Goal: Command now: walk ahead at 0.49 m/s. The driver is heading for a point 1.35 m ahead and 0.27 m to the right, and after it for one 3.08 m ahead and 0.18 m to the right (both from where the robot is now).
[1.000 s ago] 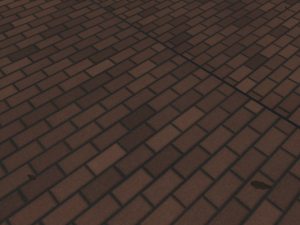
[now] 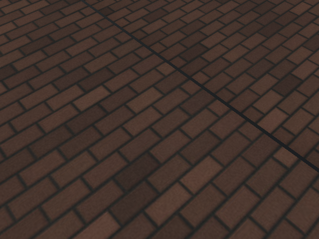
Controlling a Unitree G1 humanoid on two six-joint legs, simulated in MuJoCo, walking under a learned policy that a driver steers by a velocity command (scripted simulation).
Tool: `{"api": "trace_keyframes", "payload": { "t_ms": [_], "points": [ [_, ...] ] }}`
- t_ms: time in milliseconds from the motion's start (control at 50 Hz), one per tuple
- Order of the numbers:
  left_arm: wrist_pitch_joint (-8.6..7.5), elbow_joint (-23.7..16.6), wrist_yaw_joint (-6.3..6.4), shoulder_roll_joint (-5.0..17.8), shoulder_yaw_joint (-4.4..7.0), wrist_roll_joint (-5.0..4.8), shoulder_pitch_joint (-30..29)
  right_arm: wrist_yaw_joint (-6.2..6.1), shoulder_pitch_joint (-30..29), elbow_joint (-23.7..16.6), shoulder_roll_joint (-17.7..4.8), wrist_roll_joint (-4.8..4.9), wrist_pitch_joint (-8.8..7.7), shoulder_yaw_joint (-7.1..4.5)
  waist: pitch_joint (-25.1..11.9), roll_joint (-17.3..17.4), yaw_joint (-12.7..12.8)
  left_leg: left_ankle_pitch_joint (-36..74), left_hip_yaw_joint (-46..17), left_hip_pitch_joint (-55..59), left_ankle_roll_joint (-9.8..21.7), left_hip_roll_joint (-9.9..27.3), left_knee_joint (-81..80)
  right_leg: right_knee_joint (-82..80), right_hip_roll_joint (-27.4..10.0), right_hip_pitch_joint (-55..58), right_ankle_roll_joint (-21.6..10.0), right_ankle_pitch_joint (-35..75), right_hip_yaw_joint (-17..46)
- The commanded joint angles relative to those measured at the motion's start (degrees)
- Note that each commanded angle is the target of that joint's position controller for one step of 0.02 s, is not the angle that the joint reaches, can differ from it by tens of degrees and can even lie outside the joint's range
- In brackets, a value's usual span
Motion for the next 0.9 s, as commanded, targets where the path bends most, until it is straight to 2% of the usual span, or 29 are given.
{"api": "trace_keyframes", "payload": {
  "t_ms": [20, 40, 60, 80, 100, 140, 180, 220, 280, 340, 400, 440, 460, 480, 500, 520, 540, 560, 580, 600, 620, 640, 660, 720, 760, 800, 900],
  "points": [
    [-0.86, -6.2, -0.52, 8.6, 2.0, 0.53, -2.7, 0.02, 13.3, 2.7, -8.7, 1.75, 0.26, -2.98, -5.9, 2.5, -4.9, -20.0, -38.5, 28.8, 11.6, 23.6, -21.7, 25.9, -4.9, -34.8, -1.5, 7.7, 4.1],
    [-1.0, -6.5, -0.75, 8.3, 2.13, 0.76, -5.2, 0.31, 10.9, 2.7, -5.9, 1.46, -0.26, -2.3, -2.0, -0.3, -3.5, -14.1, -33.6, 21.7, 9.8, 21.4, -24.0, 22.6, -6.4, -32.5, -1.5, 10.1, 3.7],
    [-0.47, -6.2, -0.93, 7.3, 2.13, 1.07, -5.2, 0.24, 11.2, 3.5, -4.4, 1.16, -0.89, -1.74, -0.5, -1.0, -1.7, -7.2, -28.5, 17.2, 8.0, 19.1, -24.7, 20.0, -7.9, -29.6, -1.1, 10.9, 3.9],
    [0.33, -5.9, -1.32, 5.6, 1.78, 1.53, -3.6, 0.0, 12.1, 4.7, -3.1, 1.18, -1.37, -1.24, -0.7, -0.1, 0.0, -3.5, -24.6, 13.8, 6.6, 17.4, -25.7, 17.5, -8.7, -26.2, -0.3, 11.3, 3.6],
    [0.9, -5.7, -1.62, 4.2, 1.59, 1.59, -3.3, -0.09, 13.5, 5.7, -3.0, 1.2, -1.95, -1.08, -0.7, 0.3, 0.5, 0.0, -22.0, 12.5, 6.1, 16.4, -26.2, 15.7, -9.1, -25.0, 0.4, 11.5, 3.1],
    [1.57, -6.5, -2.01, 3.6, 1.55, 1.68, -5.6, -0.12, 16.2, 7.3, -4.5, 1.41, -2.77, -1.28, 0.0, 1.1, 0.8, 4.2, -17.9, 11.8, 5.9, 15.2, -27.4, 12.3, -10.1, -27.0, 1.4, 13.6, 1.6],
    [1.94, -8.5, -2.19, 4.3, 1.67, 1.64, -11.5, -0.06, 18.3, 8.2, -5.6, 1.44, -2.85, -1.35, 1.5, 1.6, 0.0, 5.7, -15.5, 12.8, 5.1, 14.2, -28.9, 7.7, -11.4, -31.6, 2.4, 18.4, 0.2],
    [2.02, -10.2, -2.26, 4.7, 1.69, 1.33, -17.1, -0.01, 20.7, 8.9, -5.5, 1.57, -2.71, -1.11, 2.1, 1.7, -1.5, 9.9, -13.7, 15.4, 3.9, 13.2, -28.9, 1.9, -11.8, -35.1, 3.2, 23.1, -1.1],
    [1.88, -11.9, -2.41, 4.0, 1.29, 0.81, -23.6, -0.17, 24.2, 9.9, -5.3, 1.61, -2.63, -0.75, 1.8, 2.6, -3.6, 15.9, -11.4, 18.9, 1.8, 12.2, -27.8, -6.9, -10.6, -35.1, 3.8, 28.3, -2.8],
    [1.8, -13.3, -2.42, 3.7, 0.99, 0.69, -28.8, -0.63, 27.5, 11.0, -5.3, 1.29, -2.47, -0.46, 1.8, 3.4, -5.5, 20.5, -10.8, 24.5, 1.5, 12.8, -26.1, -13.0, -9.1, -35.5, 3.5, 29.7, -4.0],
    [1.4, -14.8, -2.34, 4.2, 1.03, 0.71, -32.6, -1.16, 29.4, 12.0, -5.8, 0.57, -2.14, -0.42, 2.1, 3.8, -6.3, 25.6, -11.2, 31.1, 2.7, 15.0, -23.3, -16.9, -7.8, -36.3, 2.4, 26.0, -4.3],
    [0.92, -15.1, -2.22, 4.8, 1.29, 0.69, -32.2, -1.56, 28.5, 12.3, -6.6, 0.28, -2.0, -0.6, 2.0, 4.1, -4.9, 32.1, -11.0, 33.5, 2.6, 16.4, -20.3, -19.6, -6.7, -33.6, 0.8, 21.6, -4.4],
    [0.63, -14.4, -1.95, 5.1, 1.55, 0.71, -29.5, -1.71, 27.3, 12.4, -6.8, 0.31, -1.94, -0.65, 0.9, 4.4, -3.2, 39.4, -10.1, 33.4, 2.0, 16.5, -17.1, -21.1, -5.2, -29.0, -0.3, 18.9, -5.0],
    [0.29, -12.6, -1.54, 6.0, 2.09, 0.76, -24.0, -1.78, 26.4, 12.4, -7.4, 0.32, -1.86, -0.78, -1.8, 4.8, -0.9, 46.5, -9.5, 32.9, 1.2, 16.1, -11.3, -22.7, -3.3, -22.0, -1.4, 17.3, -5.6],
    [-0.24, -9.3, -1.01, 7.2, 2.88, 1.01, -14.4, -1.66, 25.2, 12.3, -7.7, 0.64, -1.69, -0.81, -6.5, 3.6, 3.2, 47.3, -7.7, 30.1, 0.2, 14.4, -1.2, -26.5, -1.9, -10.6, -3.0, 19.8, -6.1],
    [-0.78, -6.6, -0.31, 10.6, 4.12, 2.31, -4.2, -1.51, 24.3, 11.0, -6.8, 1.18, -1.91, -0.41, -12.7, 1.5, 7.1, 33.3, -6.6, 19.0, -0.8, 12.4, 12.6, -26.4, -9.3, 5.2, -5.7, 18.0, 1.6],
    [-0.64, -5.9, -0.1, 16.9, 5.85, 3.52, 2.2, -0.87, 29.9, 9.4, -0.9, 3.56, -1.96, 0.78, -21.8, -11.1, 5.8, -1.6, -1.9, -1.9, -4.0, 2.9, 36.3, -28.9, -27.5, 22.9, -13.6, 13.4, 28.9],
    [0.15, -5.6, -0.94, 14.4, 5.54, 1.17, -0.3, -1.02, 29.0, 10.4, -5.9, 2.12, -1.89, -0.8, -21.8, -6.4, 5.1, -19.4, -9.3, -8.3, -3.0, 0.8, 43.5, -35.4, -28.7, 20.4, -14.9, 13.8, 39.3],
    [0.23, -6.1, -1.15, 12.0, 4.88, 0.13, -7.0, -0.99, 23.7, 8.6, -6.3, 1.58, -1.85, -1.33, -11.4, -4.5, 2.0, -14.0, -10.5, -11.7, -2.7, 4.4, 43.1, -36.9, -26.1, 11.6, -12.7, 12.5, 29.2],
    [-0.17, -6.7, -1.46, 8.4, 4.05, 0.06, -11.1, -0.74, 20.3, 7.6, -5.4, 1.28, -2.1, -1.13, -6.3, -2.1, 0.7, -9.9, -10.1, -10.6, -2.8, 6.3, 40.0, -39.4, -23.7, 3.6, -11.0, 16.7, 22.8],
    [-0.58, -6.5, -1.42, 6.4, 3.46, 0.23, -12.7, -0.55, 19.0, 7.5, -4.4, 0.94, -1.67, -1.25, -3.6, -1.8, -1.1, -8.0, -9.8, -8.5, -3.0, 7.9, 36.8, -41.0, -20.8, -1.6, -8.7, 19.9, 17.8],
    [-0.86, -5.5, -1.22, 4.5, 2.82, 0.13, -12.7, -0.19, 19.8, 7.6, -3.4, 0.06, -0.84, -1.14, -2.5, -2.8, -2.8, -7.0, -9.6, -5.6, -3.7, 8.9, 34.2, -42.2, -18.5, -5.7, -7.1, 23.0, 13.8],
    [-1.23, -4.7, -1.09, 3.9, 2.55, 0.23, -11.6, 0.26, 20.7, 8.0, -2.1, -0.21, -0.11, -1.01, -2.8, -3.2, -3.5, -6.4, -9.1, -3.8, -4.2, 8.9, 33.1, -42.9, -17.5, -7.2, -6.6, 25.4, 11.4],
    [-2.1, -2.5, -0.92, 6.2, 2.89, 0.03, -7.2, 0.95, 17.2, 6.5, -1.9, -0.28, 1.02, -1.21, -1.7, -3.2, -4.2, -2.9, -7.2, -6.7, -5.5, 9.6, 29.8, -44.6, -16.1, -7.9, -6.9, 30.6, 7.5],
    [-2.04, -1.8, -0.87, 6.5, 2.78, 0.09, -4.9, 1.09, 11.7, 4.6, -2.4, -0.23, 1.31, -1.24, 0.0, -3.3, -3.4, 1.3, -6.3, -10.6, -6.4, 10.4, 25.7, -45.8, -15.3, -7.0, -6.7, 30.9, 6.1],
    [-1.91, -1.2, -0.86, 6.0, 2.4, 0.1, -2.8, 1.11, 6.4, 2.9, -2.6, 0.12, 1.29, -1.1, 1.0, -3.2, -2.2, 5.1, -5.4, -12.6, -7.0, 10.6, 19.7, -46.1, -14.6, -5.6, -6.3, 33.3, 4.8],
    [-1.81, 0.4, -0.42, 6.6, 2.11, 0.3, 2.5, 1.05, -3.3, 0.0, -1.9, 0.73, 1.02, -0.27, 1.7, -3.8, 0.7, 9.6, -3.1, -11.1, -6.6, 8.5, 6.4, -45.2, -15.1, 0.3, -5.8, 38.0, 3.1]
  ]
}}
Next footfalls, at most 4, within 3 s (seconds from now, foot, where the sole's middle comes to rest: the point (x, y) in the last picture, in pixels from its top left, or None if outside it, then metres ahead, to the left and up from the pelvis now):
0.52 right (202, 238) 0.45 -0.12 -0.75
1.08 left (158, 170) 0.75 0.07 -0.75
1.62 right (206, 130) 0.98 -0.17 -0.75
2.26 left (202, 81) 1.34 -0.17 -0.76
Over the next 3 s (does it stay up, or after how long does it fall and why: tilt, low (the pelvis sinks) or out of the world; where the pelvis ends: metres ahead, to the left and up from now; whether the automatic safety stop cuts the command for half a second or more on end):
stays up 1.53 -0.33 -0.14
